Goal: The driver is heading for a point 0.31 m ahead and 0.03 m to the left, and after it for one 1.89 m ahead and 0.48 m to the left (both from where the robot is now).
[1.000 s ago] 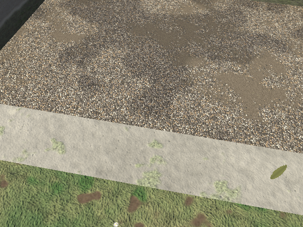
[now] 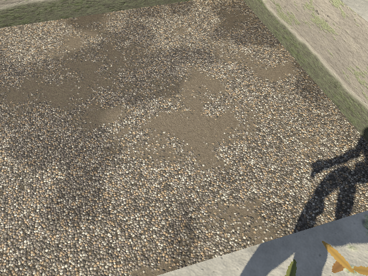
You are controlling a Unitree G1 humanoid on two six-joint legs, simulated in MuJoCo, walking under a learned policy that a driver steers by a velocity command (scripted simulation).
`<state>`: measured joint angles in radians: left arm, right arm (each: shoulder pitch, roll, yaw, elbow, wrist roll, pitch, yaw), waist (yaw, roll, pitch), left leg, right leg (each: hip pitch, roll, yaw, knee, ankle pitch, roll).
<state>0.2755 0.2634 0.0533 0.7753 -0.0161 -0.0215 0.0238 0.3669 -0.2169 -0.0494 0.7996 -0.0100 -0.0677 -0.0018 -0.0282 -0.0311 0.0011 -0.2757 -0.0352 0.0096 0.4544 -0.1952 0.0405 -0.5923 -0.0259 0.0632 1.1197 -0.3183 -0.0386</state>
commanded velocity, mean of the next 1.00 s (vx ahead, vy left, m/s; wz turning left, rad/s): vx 0.50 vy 0.00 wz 0.33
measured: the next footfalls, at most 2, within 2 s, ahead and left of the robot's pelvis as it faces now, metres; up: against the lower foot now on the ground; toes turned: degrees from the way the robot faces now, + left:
right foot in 0.22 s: +0.24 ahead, -0.15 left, +0.00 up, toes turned +0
left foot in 0.68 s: +0.33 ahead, +0.11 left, +0.00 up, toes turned +22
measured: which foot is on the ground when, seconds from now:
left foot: down 0.00-0.22, up 0.24-0.66, down 0.68-1.00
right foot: up 0.00-0.20, down 0.22-0.68, up 0.70-1.00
